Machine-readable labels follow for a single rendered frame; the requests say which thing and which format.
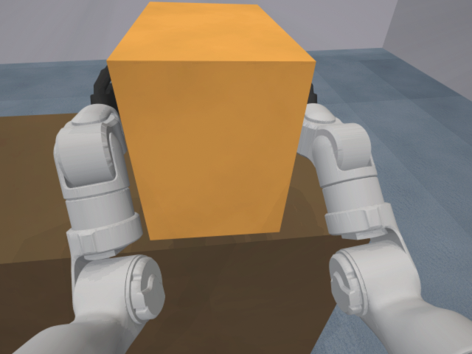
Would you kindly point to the robot right forearm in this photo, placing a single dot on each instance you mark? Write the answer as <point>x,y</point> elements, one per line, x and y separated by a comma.
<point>341,154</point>

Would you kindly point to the robot left hand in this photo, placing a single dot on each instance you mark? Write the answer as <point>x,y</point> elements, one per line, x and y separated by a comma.
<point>103,90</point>

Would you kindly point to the left robot upper arm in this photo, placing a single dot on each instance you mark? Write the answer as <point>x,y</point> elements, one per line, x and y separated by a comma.
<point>113,300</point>

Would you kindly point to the robot right hand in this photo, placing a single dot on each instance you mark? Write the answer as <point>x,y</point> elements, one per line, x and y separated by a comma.
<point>312,97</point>

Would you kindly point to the pedestal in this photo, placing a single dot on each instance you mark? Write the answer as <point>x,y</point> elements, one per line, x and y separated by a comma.
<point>264,293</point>

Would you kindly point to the carton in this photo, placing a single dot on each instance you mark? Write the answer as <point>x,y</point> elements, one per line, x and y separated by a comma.
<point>212,99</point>

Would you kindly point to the right robot upper arm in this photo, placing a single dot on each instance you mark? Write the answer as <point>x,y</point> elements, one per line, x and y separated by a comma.
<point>378,283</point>

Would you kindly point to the robot left forearm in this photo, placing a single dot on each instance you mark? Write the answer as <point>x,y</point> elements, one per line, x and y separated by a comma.
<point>89,157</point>

